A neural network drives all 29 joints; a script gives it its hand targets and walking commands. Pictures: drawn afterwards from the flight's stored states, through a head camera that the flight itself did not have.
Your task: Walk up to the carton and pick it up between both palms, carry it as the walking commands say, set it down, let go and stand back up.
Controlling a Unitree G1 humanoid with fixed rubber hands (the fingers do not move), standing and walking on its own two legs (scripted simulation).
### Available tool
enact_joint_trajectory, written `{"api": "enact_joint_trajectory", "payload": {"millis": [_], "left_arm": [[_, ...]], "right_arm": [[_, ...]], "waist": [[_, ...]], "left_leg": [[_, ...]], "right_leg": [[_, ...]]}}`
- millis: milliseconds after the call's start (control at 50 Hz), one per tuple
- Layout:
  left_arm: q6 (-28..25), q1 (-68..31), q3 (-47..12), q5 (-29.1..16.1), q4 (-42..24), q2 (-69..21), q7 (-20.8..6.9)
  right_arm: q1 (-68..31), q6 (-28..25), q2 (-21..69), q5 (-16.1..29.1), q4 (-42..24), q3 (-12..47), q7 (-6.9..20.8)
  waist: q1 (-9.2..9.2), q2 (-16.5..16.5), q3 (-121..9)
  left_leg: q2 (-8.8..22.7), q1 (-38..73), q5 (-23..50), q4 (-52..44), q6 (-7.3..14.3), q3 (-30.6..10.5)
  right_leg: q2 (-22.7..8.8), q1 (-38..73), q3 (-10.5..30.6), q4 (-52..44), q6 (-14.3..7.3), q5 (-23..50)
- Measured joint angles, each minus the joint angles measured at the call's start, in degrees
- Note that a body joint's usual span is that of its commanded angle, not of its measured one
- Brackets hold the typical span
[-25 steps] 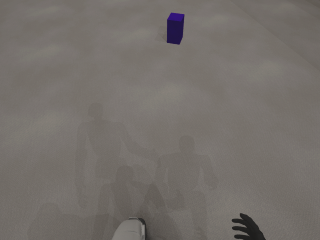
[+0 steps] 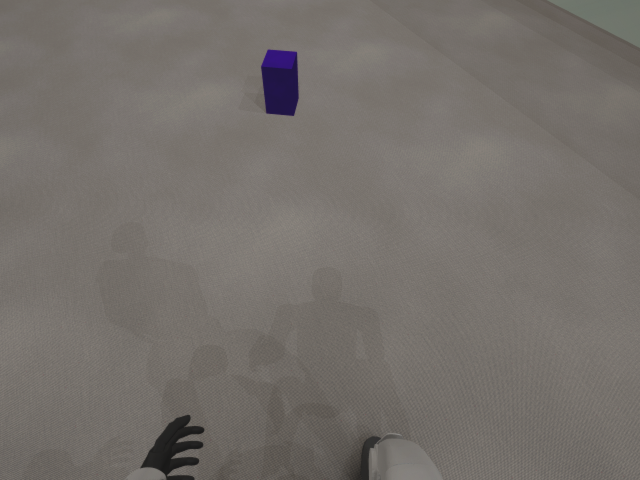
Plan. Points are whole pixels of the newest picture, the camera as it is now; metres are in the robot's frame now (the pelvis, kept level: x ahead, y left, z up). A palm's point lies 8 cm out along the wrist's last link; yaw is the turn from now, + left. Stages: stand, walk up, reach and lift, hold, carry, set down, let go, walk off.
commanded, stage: walk up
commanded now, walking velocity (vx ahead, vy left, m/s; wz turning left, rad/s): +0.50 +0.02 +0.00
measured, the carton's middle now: (281, 83) +1.92 +0.09 -0.65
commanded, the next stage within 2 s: none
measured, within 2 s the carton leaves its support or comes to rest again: neither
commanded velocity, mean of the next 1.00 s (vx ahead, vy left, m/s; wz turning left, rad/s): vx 0.50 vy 0.01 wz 0.00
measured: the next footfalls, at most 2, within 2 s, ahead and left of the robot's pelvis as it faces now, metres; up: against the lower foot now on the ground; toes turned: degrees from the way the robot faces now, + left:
right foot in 0.06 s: +0.18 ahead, -0.15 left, +0.00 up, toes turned -8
left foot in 0.54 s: +0.41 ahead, +0.17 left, +0.00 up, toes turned +11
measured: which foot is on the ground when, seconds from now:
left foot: down 0.00-0.06, up 0.08-0.52, down 0.54-1.00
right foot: up 0.00-0.04, down 0.06-0.54, up 0.56-1.00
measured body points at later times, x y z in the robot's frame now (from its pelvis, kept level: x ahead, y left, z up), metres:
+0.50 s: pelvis +0.25 +0.01 +0.00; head +0.28 +0.01 +0.45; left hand +0.13 +0.24 -0.14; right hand +0.40 -0.21 -0.14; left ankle +0.37 +0.17 -0.72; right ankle +0.14 -0.15 -0.74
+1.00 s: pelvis +0.50 +0.01 -0.01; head +0.53 +0.00 +0.44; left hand +0.65 +0.24 -0.14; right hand +0.38 -0.21 -0.15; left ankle +0.37 +0.17 -0.74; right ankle +0.63 -0.12 -0.72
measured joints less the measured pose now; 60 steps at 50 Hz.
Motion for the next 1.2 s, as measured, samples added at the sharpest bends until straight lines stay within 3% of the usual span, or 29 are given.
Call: {"api": "enact_joint_trajectory", "payload": {"millis": [60,80,120,180,300,380,500,540,580,620,660,740,860,940,1020,1060,1100,1140,1200], "left_arm": [[-2.23,0.52,-0.06,0.5,-0.31,-0.86,0.68],[-3.14,0.82,0.37,0.81,0.01,-1.54,1.16],[-4.22,2.97,0.23,1.11,0.48,-2.02,1.88],[-4.2,8.42,-0.39,0.73,2.56,-2.6,2.37],[-3.89,18.26,0.14,-0.17,6.18,-2.35,2.79],[-3.56,22.85,0.35,-0.07,7.12,-2.03,2.99],[-2.9,26.26,0.23,-0.24,7.68,-1.14,2.33],[-2.78,26.78,0.06,-0.71,7.85,-1.06,2.28],[-1.98,23.98,-0.06,-0.89,8.42,-0.18,2.43],[-1.88,20.84,0.2,-1.04,8.08,0.42,2.66],[-2.3,18.25,0.43,-1.12,7.3,0.9,2.57],[-1.4,12.53,1.02,-0.18,5.29,1.56,1.78],[0.28,4.94,1.08,0.45,3.09,1.42,0.68],[0.19,2.09,0.38,0.05,1.97,0.47,0.0],[-1.39,1.49,0.11,0.17,1.11,-0.67,0.42],[-3.26,1.88,0.64,0.64,1.22,-1.42,1.35],[-4.19,3.91,0.3,0.8,1.46,-2.11,2.1],[-4.12,7.13,-0.1,0.56,2.71,-2.81,2.46],[-3.75,12.03,0.37,0.07,4.88,-3.41,3.19]], "right_arm": [[1.06,0.47,-0.67,0.08,0.72,0.36,0.12],[0.08,0.91,-1.2,0.04,1.1,0.59,0.22],[-2.82,1.4,-1.73,0.07,0.67,1.04,0.33],[-6.65,1.44,-3.1,-0.1,-1.43,0.09,0.54],[-13.53,3.71,-5.0,-1.23,-6.53,-1.21,2.07],[-17.94,4.56,-4.98,-0.96,-8.8,-0.79,3.33],[-23.04,3.39,-2.77,-0.33,-10.53,0.91,4.1],[-23.5,1.75,-2.62,-0.75,-10.7,0.9,3.55],[-23.91,0.22,-1.34,-1.44,-9.74,0.33,2.4],[-22.21,-0.32,-0.47,-1.22,-8.88,0.79,1.86],[-19.27,-0.48,0.01,-1.05,-7.69,1.01,1.38],[-12.72,-0.7,0.38,-0.26,-4.56,0.6,0.59],[-3.81,-0.44,0.81,0.2,-0.13,0.31,0.04],[-0.6,-0.19,0.79,0.11,1.47,-0.07,0.11],[1.16,0.33,0.08,-0.08,2.87,0.06,0.17],[0.05,1.15,-0.69,-0.36,3.48,0.65,0.26],[-3.0,1.7,-1.54,-0.27,2.81,0.98,0.1],[-5.53,1.8,-2.5,-0.37,1.51,0.43,0.27],[-9.15,2.66,-3.94,-0.86,-1.3,-0.65,0.95]], "waist": [[-0.16,0.42,-0.92],[0.34,1.56,-0.41],[0.99,1.37,0.29],[2.54,1.31,-0.18],[6.43,1.88,-1.01],[8.47,1.6,-0.81],[9.5,0.38,-1.2],[9.66,0.74,-1.71],[9.34,-1.11,-0.55],[9.55,-1.33,-0.45],[8.33,-1.08,-0.97],[5.2,-0.91,-1.28],[2.58,-0.29,-0.71],[1.12,0.22,0.14],[0.11,0.76,-0.72],[0.67,1.94,-0.4],[1.2,1.67,0.28],[1.92,1.43,-0.03],[3.81,2.24,-0.86]], "left_leg": [[0.98,-2.38,-7.4,10.07,-0.21,-0.37],[2.15,-5.27,-10.06,18.33,0.84,-1.61],[0.52,-13.32,-12.42,37.46,2.28,-5.01],[-0.93,-23.22,-5.9,51.76,2.41,-5.38],[1.48,-34.44,6.04,47.15,1.46,-4.79],[2.1,-37.08,11.03,36.37,0.76,-4.14],[1.67,-32.07,9.99,19.63,1.33,-0.81],[1.24,-27.56,8.64,14.86,2.61,-0.2],[-0.1,-27.77,7.96,18.49,4.48,0.43],[0.36,-25.29,5.93,18.12,4.89,1.02],[0.71,-21.28,7.21,14.3,4.07,1.15],[0.05,-13.97,5.25,8.77,4.03,0.91],[0.27,-5.26,3.88,2.58,2.08,0.65],[0.55,-0.6,1.92,0.01,0.37,1.09],[0.97,-0.07,-4.33,5.15,-1.27,1.15],[2.8,-5.33,-8.92,19.78,0.83,-0.84],[0.56,-13.61,-11.13,38.98,2.18,-4.59],[-0.61,-20.2,-7.71,49.4,2.55,-4.72],[0.5,-27.5,0.46,51.55,2.64,-4.06]], "right_leg": [[0.57,5.05,-0.83,-5.18,-2.09,0.18],[1.43,4.59,-1.18,-2.68,-2.77,-0.37],[1.47,5.14,-0.73,0.37,-3.34,-4.34],[0.89,10.73,0.18,-4.64,-2.35,-3.63],[0.53,21.27,0.04,-13.45,-1.48,-5.52],[-0.35,26.11,-0.23,-16.87,0.1,-6.74],[-1.14,30.74,-1.75,-17.87,2.83,-11.49],[-1.38,29.7,-1.93,-12.1,2.67,-15.98],[-2.57,23.48,0.68,4.64,0.2,-19.87],[-0.25,15.32,3.05,21.38,-1.62,-19.41],[0.61,9.19,2.2,29.45,-2.13,-15.23],[-0.38,0.84,1.7,30.4,-1.16,-8.32],[-1.09,-4.64,1.17,17.93,0.83,0.73],[-0.86,-2.26,-0.05,5.54,0.98,2.09],[-0.02,3.32,-1.29,-2.12,-0.77,-1.33],[1.37,4.2,-1.87,-0.59,-3.29,-3.41],[1.17,4.94,-1.17,1.81,-4.39,-5.9],[0.53,8.95,-0.86,-1.74,-3.82,-4.55],[0.83,15.09,-0.86,-8.05,-3.59,-5.07]]}}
